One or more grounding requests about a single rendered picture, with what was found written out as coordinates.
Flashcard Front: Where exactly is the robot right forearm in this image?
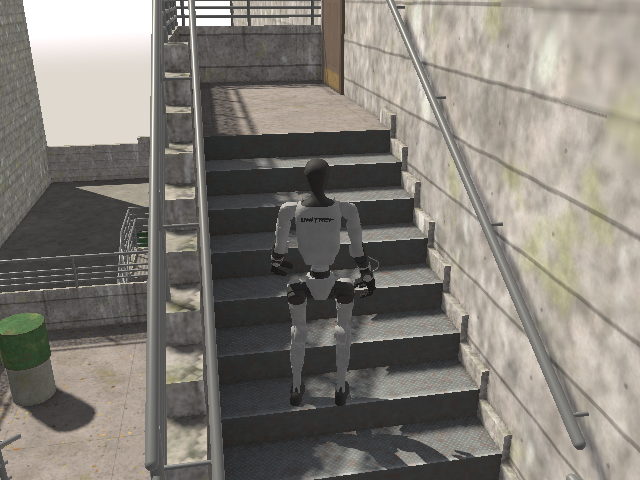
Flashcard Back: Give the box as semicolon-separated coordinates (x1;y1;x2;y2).
354;242;374;282

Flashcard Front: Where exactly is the robot left shin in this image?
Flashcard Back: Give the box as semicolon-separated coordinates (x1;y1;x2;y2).
290;325;305;393

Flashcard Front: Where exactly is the robot left upper arm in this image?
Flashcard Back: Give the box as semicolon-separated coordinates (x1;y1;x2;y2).
274;202;297;254

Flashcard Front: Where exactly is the robot right upper arm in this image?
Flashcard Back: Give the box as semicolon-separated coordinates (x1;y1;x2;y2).
339;201;364;258

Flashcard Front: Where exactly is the left robot thigh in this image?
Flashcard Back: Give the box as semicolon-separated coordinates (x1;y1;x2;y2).
287;279;308;343

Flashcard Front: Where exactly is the robot right hand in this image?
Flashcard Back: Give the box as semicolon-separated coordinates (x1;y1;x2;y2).
354;277;376;298

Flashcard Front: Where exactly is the robot left hand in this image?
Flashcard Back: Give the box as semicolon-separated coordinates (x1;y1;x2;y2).
270;260;293;276

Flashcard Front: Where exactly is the robot left forearm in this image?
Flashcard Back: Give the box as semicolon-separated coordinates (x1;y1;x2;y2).
271;239;285;267

